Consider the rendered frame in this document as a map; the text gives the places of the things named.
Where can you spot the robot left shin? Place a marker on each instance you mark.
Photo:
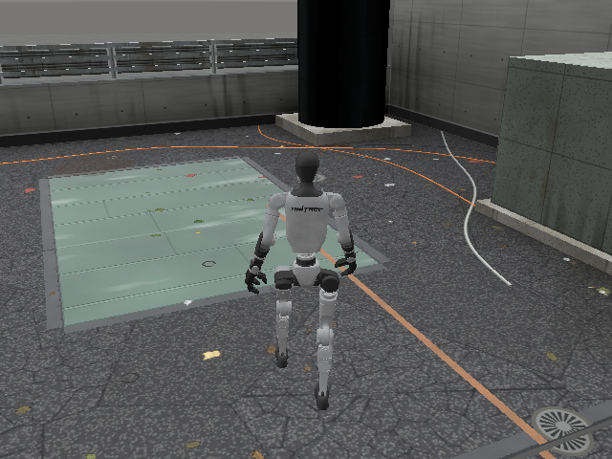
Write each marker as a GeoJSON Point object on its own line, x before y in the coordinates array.
{"type": "Point", "coordinates": [282, 329]}

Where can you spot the right robot upper arm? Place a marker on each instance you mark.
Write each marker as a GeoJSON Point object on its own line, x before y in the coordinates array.
{"type": "Point", "coordinates": [340, 214]}

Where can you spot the humanoid robot torso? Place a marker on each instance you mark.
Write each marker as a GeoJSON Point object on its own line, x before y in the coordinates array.
{"type": "Point", "coordinates": [306, 229]}

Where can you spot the right robot hand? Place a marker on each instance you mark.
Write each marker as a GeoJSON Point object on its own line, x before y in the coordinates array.
{"type": "Point", "coordinates": [343, 262]}

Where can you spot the robot right forearm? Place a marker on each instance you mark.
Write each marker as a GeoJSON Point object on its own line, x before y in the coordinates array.
{"type": "Point", "coordinates": [349, 250]}

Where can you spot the left robot hand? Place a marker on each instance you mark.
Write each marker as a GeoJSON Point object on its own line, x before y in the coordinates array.
{"type": "Point", "coordinates": [250, 278]}

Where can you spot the left robot upper arm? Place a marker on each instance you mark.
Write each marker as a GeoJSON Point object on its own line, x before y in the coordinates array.
{"type": "Point", "coordinates": [276, 202]}

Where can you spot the robot left forearm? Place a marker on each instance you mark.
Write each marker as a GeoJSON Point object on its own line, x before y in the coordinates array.
{"type": "Point", "coordinates": [258, 256]}

